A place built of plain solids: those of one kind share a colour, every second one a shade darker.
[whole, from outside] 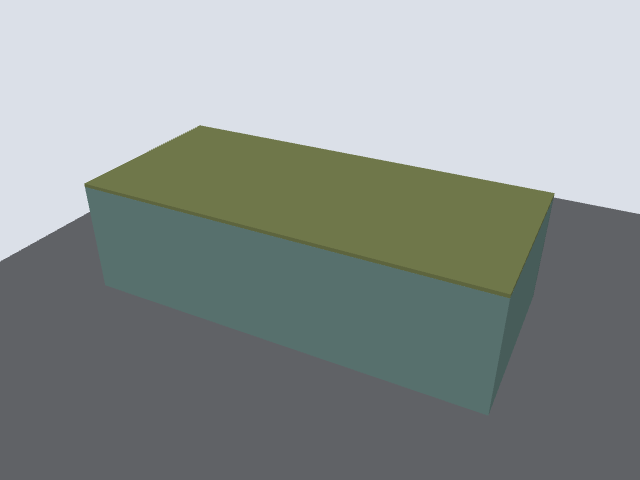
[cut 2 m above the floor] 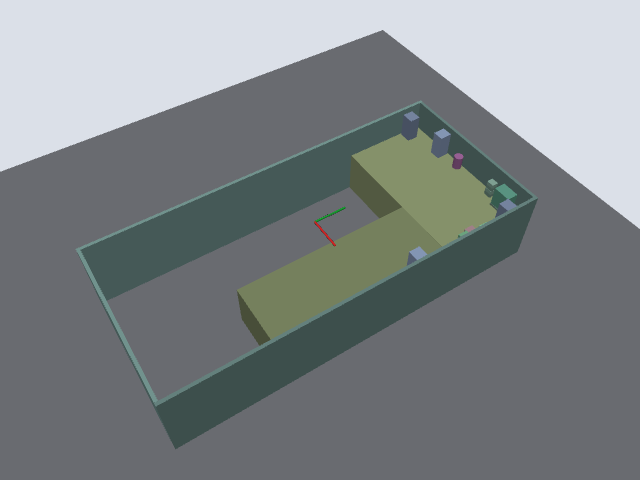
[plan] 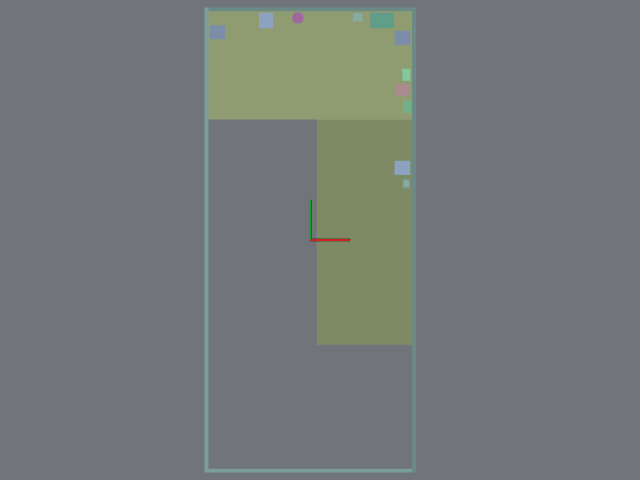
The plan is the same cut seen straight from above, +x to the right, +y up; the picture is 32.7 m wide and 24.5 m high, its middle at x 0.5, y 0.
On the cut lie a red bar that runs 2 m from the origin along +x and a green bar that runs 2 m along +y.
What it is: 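A closed shop hall without a stair; its walked floor is a deck 2.95 m over the shop floor, an L in plan, with 3 straight fronts toward the void, each bare or guarded by itself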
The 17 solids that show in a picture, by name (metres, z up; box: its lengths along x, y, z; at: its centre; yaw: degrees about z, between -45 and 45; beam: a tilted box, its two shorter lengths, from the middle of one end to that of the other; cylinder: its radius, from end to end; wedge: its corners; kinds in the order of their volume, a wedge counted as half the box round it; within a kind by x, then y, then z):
{
 "floor_1": {"box": [10.43, 5.55, 3.0], "at": [0.0, 8.92, 1.45]},
 "floor_2": {"box": [4.88, 11.49, 3.0], "at": [2.78, 0.4, 1.45]},
 "wall_1": {"box": [0.2, 23.74, 6.74], "at": [-5.3, 0.0, 3.32]},
 "wall_2": {"box": [10.39, 0.2, 6.74], "at": [0.0, -11.77, 3.32]},
 "wall_3": {"box": [10.39, 0.2, 6.74], "at": [0.0, 11.77, 3.32]},
 "wall_4": {"box": [0.2, 23.74, 6.74], "at": [5.3, 0.0, 3.32]},
 "roof_1": {"box": [10.79, 23.74, 0.2], "at": [0.0, 0.0, 6.79]},
 "cage_trolley_1": {"box": [0.8, 0.72, 1.66], "at": [-4.72, 10.6, 3.78], "yaw": -0.2},
 "cage_trolley_2": {"box": [0.72, 0.8, 1.66], "at": [-2.26, 11.2, 3.78], "yaw": 1.4},
 "cage_trolley_3": {"box": [0.8, 0.72, 1.66], "at": [4.71, 3.68, 3.78], "yaw": -0.4},
 "cage_trolley_4": {"box": [0.8, 0.72, 1.66], "at": [4.71, 10.32, 3.78], "yaw": 2.0},
 "load_1": {"box": [1.12, 0.74, 1.27], "at": [3.65, 11.2, 3.72], "yaw": 0.1},
 "bin_1": {"box": [0.72, 0.58, 1.06], "at": [4.74, 7.66, 3.48]},
 "drum_1": {"cylinder": 0.29, "from": [-0.63, 11.34, 2.95], "to": [-0.63, 11.34, 3.83]},
 "crate_1": {"box": [0.4, 0.6, 0.2], "at": [4.91, 8.44, 4.05], "yaw": -0.3},
 "crate_2": {"box": [0.4, 0.6, 0.3], "at": [4.94, 6.8, 4.3], "yaw": 0.5},
 "carton_1": {"box": [0.49, 0.42, 0.27], "at": [2.42, 11.36, 3.88], "yaw": 0.8}
}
